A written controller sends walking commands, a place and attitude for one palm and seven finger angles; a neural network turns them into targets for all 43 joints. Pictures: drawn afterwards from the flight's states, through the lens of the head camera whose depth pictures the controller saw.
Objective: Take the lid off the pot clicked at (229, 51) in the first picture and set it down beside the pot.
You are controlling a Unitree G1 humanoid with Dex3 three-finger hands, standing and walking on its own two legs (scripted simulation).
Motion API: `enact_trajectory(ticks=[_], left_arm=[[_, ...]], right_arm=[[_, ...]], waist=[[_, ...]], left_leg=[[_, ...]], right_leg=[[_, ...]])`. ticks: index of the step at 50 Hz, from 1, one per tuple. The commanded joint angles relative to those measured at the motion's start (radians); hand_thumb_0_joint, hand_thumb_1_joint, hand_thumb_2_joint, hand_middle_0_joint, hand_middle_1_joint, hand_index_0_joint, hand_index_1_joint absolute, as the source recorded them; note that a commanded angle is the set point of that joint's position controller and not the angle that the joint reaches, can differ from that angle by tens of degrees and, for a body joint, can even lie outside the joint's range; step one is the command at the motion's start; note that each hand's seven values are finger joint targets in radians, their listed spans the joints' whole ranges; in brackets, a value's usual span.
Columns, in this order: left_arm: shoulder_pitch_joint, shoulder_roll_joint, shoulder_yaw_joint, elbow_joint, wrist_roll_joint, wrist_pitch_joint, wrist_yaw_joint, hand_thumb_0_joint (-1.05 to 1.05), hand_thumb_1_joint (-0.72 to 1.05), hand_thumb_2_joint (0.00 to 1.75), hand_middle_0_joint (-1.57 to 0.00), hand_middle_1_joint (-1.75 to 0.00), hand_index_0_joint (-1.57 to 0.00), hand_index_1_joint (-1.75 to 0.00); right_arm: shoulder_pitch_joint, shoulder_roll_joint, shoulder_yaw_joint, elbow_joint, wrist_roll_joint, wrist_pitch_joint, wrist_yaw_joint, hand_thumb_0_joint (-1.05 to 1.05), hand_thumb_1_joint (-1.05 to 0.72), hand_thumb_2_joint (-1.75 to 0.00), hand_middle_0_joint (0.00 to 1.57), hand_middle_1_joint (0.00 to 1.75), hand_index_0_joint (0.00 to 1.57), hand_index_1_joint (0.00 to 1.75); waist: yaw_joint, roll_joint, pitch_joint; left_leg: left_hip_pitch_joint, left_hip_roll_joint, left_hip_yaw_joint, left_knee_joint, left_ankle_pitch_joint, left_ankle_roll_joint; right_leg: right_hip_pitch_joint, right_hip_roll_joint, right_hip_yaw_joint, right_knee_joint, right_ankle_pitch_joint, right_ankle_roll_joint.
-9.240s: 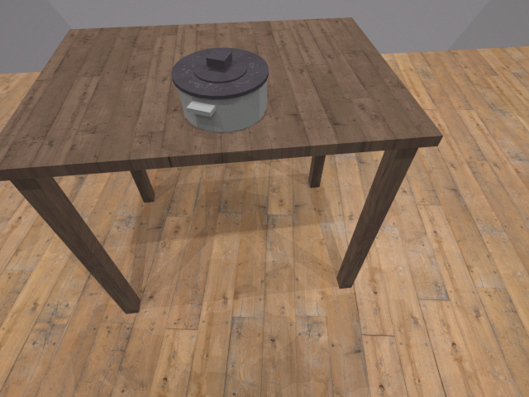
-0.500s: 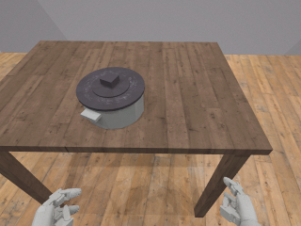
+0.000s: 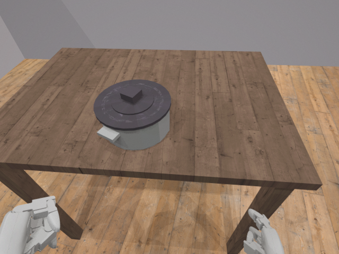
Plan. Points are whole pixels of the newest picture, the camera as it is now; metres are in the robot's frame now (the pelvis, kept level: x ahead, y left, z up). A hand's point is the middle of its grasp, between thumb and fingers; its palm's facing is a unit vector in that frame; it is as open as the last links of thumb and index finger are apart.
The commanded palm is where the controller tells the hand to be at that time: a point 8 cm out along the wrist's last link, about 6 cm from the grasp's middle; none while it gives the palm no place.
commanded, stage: raise the hand higher, near the body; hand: left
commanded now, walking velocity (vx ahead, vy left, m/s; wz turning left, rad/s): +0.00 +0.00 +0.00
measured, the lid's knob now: (131, 94) +0.46 +0.16 +0.15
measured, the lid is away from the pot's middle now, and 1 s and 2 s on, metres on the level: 0.00 0.00 0.00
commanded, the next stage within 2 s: reach forward and open the fingers in 0.66 s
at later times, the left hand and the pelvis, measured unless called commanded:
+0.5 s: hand (47, 202) +0.16 +0.23 +0.15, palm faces +0.33 -0.84 -0.44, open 3.1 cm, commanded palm +0.11 +0.27 +0.18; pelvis +0.00 +0.01 +0.00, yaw +0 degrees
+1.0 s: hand (27, 187) +0.17 +0.27 +0.16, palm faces +0.15 -0.13 -0.98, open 2.9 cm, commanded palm +0.15 +0.27 +0.22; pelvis -0.02 +0.01 -0.01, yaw +0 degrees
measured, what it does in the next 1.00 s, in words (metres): stands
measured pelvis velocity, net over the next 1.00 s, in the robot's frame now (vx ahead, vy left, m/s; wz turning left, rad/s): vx -0.02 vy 0.01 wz -0.01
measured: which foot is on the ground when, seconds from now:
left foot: down 0.00-1.00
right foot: down 0.00-1.00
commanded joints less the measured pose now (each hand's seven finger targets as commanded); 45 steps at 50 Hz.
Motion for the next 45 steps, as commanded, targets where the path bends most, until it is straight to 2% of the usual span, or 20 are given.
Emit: enact_trajectory(ticks=[1, 5, 9, 12, 14, 15, 19, 20, 22, 24, 25, 26, 30, 34, 38, 39, 40, 41, 43, 45], left_arm=[[0.033, 0.149, 0.124, -0.25, -0.001, -0.076, 0.011, 0.0, 0.9, 0.9, -1.3, -1.5, -1.3, -1.5], [0.05, 0.133, 0.117, -0.268, -0.006, -0.078, 0.013, 0.0, 0.9, 0.9, -1.3, -1.5, -1.3, -1.5], [0.033, 0.178, 0.166, -0.309, 0.001, -0.089, 0.019, 0.0, 0.9, 0.9, -1.3, -1.5, -1.3, -1.5], [0.019, 0.134, 0.116, -0.344, -0.009, -0.092, 0.015, 0.0, 0.9, 0.9, -1.3, -1.5, -1.3, -1.5], [-0.012, 0.17, 0.15, -0.354, 0.001, -0.096, 0.018, 0.0, 0.9, 0.9, -1.3, -1.5, -1.3, -1.5], [0.006, 0.137, 0.125, -0.346, -0.01, -0.094, 0.016, 0.0, 0.9, 0.9, -1.3, -1.5, -1.3, -1.5], [-0.051, 0.182, 0.169, -0.375, -0.004, -0.105, 0.021, 0.0, 0.9, 0.9, -1.3, -1.5, -1.3, -1.5], [-0.036, 0.145, 0.141, -0.36, -0.014, -0.102, 0.019, 0.0, 0.9, 0.9, -1.3, -1.5, -1.3, -1.5], [-0.08, 0.153, 0.139, -0.39, -0.017, -0.111, 0.016, 0.0, 0.9, 0.9, -1.3, -1.5, -1.3, -1.5], [-0.101, 0.191, 0.184, -0.384, -0.01, -0.116, 0.021, 0.0, 0.9, 0.9, -1.3, -1.5, -1.3, -1.5], [-0.1, 0.149, 0.15, -0.373, -0.02, -0.113, 0.017, 0.0, 0.9, 0.9, -1.3, -1.5, -1.3, -1.5], [-0.13, 0.191, 0.183, -0.386, -0.015, -0.12, 0.02, 0.0, 0.9, 0.9, -1.3, -1.5, -1.3, -1.5], [-0.14, 0.165, 0.177, -0.37, -0.026, -0.122, 0.019, 0.0, 0.9, 0.9, -1.3, -1.5, -1.3, -1.5], [-0.217, 0.218, 0.224, -0.403, -0.02, -0.138, 0.025, 0.0, 0.9, 0.9, -1.3, -1.5, -1.3, -1.5], [-0.227, 0.198, 0.225, -0.388, -0.031, -0.142, 0.023, 0.0, 0.9, 0.9, -1.3, -1.5, -1.3, -1.5], [-0.243, 0.485, 0.211, -0.405, 0.363, -0.045, 0.055, 0.0, 0.87, 0.92, -1.29, -1.46, -1.29, -1.46], [-0.281, 0.37, 0.182, -0.464, 0.346, 0.005, 0.062, 0.0, 0.84, 0.94, -1.28, -1.43, -1.28, -1.43], [-0.269, 0.415, 0.187, -0.429, 0.431, 0.044, 0.068, 0.0, 0.81, 0.96, -1.28, -1.39, -1.28, -1.39], [-0.226, 0.472, 0.202, -0.446, 0.53, 0.116, 0.053, 0.0, 0.75, 1.0, -1.26, -1.32, -1.26, -1.32], [-0.262, 0.54, 0.207, -0.389, 0.61, 0.164, 0.016, 0.0, 0.69, 1.05, -1.25, -1.25, -1.25, -1.25]], right_arm=[[-0.162, -0.118, -0.052, -0.179, 0.007, -0.072, -0.011, 0.0, -0.9, -0.9, 0.2, 0.3, 0.2, 0.3], [-0.156, -0.11, -0.055, -0.179, 0.015, -0.077, -0.011, 0.0, -0.9, -0.9, 0.2, 0.3, 0.2, 0.3], [-0.158, -0.12, -0.058, -0.175, 0.008, -0.077, -0.013, 0.0, -0.9, -0.9, 0.2, 0.3, 0.2, 0.3], [-0.147, -0.111, -0.052, -0.183, 0.017, -0.08, -0.012, 0.0, -0.9, -0.9, 0.2, 0.3, 0.2, 0.3], [-0.151, -0.124, -0.052, -0.177, 0.009, -0.08, -0.005, 0.0, -0.9, -0.9, 0.2, 0.3, 0.2, 0.3], [-0.151, -0.11, -0.051, -0.183, 0.019, -0.079, -0.008, 0.0, -0.9, -0.9, 0.2, 0.3, 0.2, 0.3], [-0.153, -0.123, -0.044, -0.18, 0.007, -0.078, -0.001, 0.0, -0.9, -0.9, 0.2, 0.3, 0.2, 0.3], [-0.151, -0.107, -0.044, -0.183, 0.018, -0.077, -0.002, 0.0, -0.9, -0.9, 0.2, 0.3, 0.2, 0.3], [-0.15, -0.116, -0.041, -0.188, 0.015, -0.076, -0.001, 0.0, -0.9, -0.9, 0.2, 0.3, 0.2, 0.3], [-0.156, -0.125, -0.04, -0.18, 0.007, -0.076, 0.003, 0.0, -0.9, -0.9, 0.2, 0.3, 0.2, 0.3], [-0.158, -0.11, -0.038, -0.186, 0.016, -0.074, 0.001, 0.0, -0.9, -0.9, 0.2, 0.3, 0.2, 0.3], [-0.16, -0.127, -0.039, -0.182, 0.009, -0.075, 0.0, 0.0, -0.9, -0.9, 0.2, 0.3, 0.2, 0.3], [-0.161, -0.112, -0.035, -0.175, 0.014, -0.074, 0.004, 0.0, -0.9, -0.9, 0.2, 0.3, 0.2, 0.3], [-0.164, -0.128, -0.034, -0.169, 0.005, -0.08, 0.007, 0.0, -0.9, -0.9, 0.2, 0.3, 0.2, 0.3], [-0.17, -0.123, -0.036, -0.168, 0.015, -0.077, 0.009, 0.0, -0.9, -0.9, 0.2, 0.3, 0.2, 0.3], [-0.126, -0.191, -0.02, -0.193, -0.02, -0.002, 0.022, 0.0, -0.9, -0.9, 0.2, 0.3, 0.2, 0.3], [-0.16, -0.151, -0.023, -0.246, -0.01, 0.038, 0.036, 0.0, -0.9, -0.9, 0.2, 0.3, 0.2, 0.3], [-0.151, -0.16, -0.028, -0.243, -0.009, 0.068, 0.044, 0.0, -0.9, -0.9, 0.2, 0.3, 0.2, 0.3], [-0.188, -0.17, -0.026, -0.283, 0.005, 0.118, 0.06, 0.0, -0.9, -0.9, 0.2, 0.3, 0.2, 0.3], [-0.188, -0.192, -0.025, -0.281, 0.008, 0.165, 0.062, 0.0, -0.9, -0.9, 0.2, 0.3, 0.2, 0.3]], waist=[[0.009, -0.03, -0.058], [0.006, -0.052, -0.046], [0.015, -0.037, -0.084], [0.005, 0.011, -0.059], [0.011, -0.007, -0.064], [0.005, -0.018, -0.04], [0.014, 0.004, -0.053], [0.006, -0.01, -0.029], [0.003, 0.013, -0.039], [0.012, -0.027, -0.053], [0.001, -0.034, -0.019], [0.009, -0.003, -0.043], [0.004, -0.014, -0.027], [0.01, -0.011, -0.057], [0.007, -0.006, -0.032], [0.033, 0.067, -0.083], [0.028, 0.105, -0.072], [0.036, 0.123, -0.06], [0.047, 0.123, -0.102], [0.033, 0.036, -0.117]], left_leg=[[0.144, 0.009, 0.052, -0.026, 0.276, 0.042], [0.139, 0.015, 0.052, -0.022, 0.287, 0.042], [0.153, 0.009, 0.06, -0.016, 0.305, 0.043], [0.155, 0.019, 0.053, -0.02, 0.323, 0.039], [0.155, 0.015, 0.052, -0.021, 0.316, 0.038], [0.15, 0.024, 0.048, -0.025, 0.31, 0.037], [0.147, 0.017, 0.045, -0.033, 0.296, 0.033], [0.143, 0.025, 0.045, -0.034, 0.283, 0.033], [0.153, 0.026, 0.045, -0.037, 0.272, 0.032], [0.145, 0.019, 0.041, -0.039, 0.26, 0.032], [0.144, 0.027, 0.044, -0.042, 0.241, 0.032], [0.154, 0.022, 0.047, -0.042, 0.237, 0.032], [0.146, 0.026, 0.047, -0.044, 0.227, 0.032], [0.158, 0.02, 0.044, -0.047, 0.216, 0.032], [0.155, 0.025, 0.05, -0.053, 0.19, 0.032], [0.035, 0.007, 0.056, -0.026, 0.259, 0.035], [0.02, 0.007, 0.066, -0.02, 0.285, 0.028], [0.016, 0.014, 0.064, -0.014, 0.26, 0.024], [0.009, 0.012, 0.058, 0.008, 0.247, 0.024], [-0.005, 0.009, 0.051, 0.026, 0.236, 0.03]], right_leg=[[-0.128, -0.012, -0.054, -0.08, 0.299, 0.006], [-0.12, -0.015, -0.057, -0.068, 0.321, 0.007], [-0.114, -0.014, -0.052, -0.076, 0.347, 0.005], [-0.109, -0.017, -0.056, -0.06, 0.341, 0.005], [-0.118, -0.011, -0.058, -0.071, 0.338, 0.001], [-0.115, -0.013, -0.06, -0.061, 0.326, 0.004], [-0.115, -0.009, -0.058, -0.072, 0.311, -0.003], [-0.113, -0.012, -0.058, -0.063, 0.302, 0.0], [-0.116, -0.013, -0.055, -0.068, 0.287, 0.0], [-0.118, -0.006, -0.056, -0.08, 0.28, -0.003], [-0.123, -0.01, -0.054, -0.075, 0.265, -0.001], [-0.125, -0.011, -0.05, -0.084, 0.262, -0.002], [-0.116, -0.012, -0.05, -0.083, 0.259, -0.002], [-0.116, -0.009, -0.047, -0.098, 0.244, -0.005], [-0.113, -0.012, -0.042, -0.1, 0.224, -0.004], [-0.117, -0.005, -0.036, 0.0, 0.255, 0.004], [-0.131, -0.007, -0.06, 0.019, 0.24, -0.008], [-0.148, 0.001, -0.056, 0.024, 0.192, -0.013], [-0.144, 0.016, -0.041, 0.025, 0.182, -0.022], [-0.157, 0.015, -0.035, 0.029, 0.185, -0.015]])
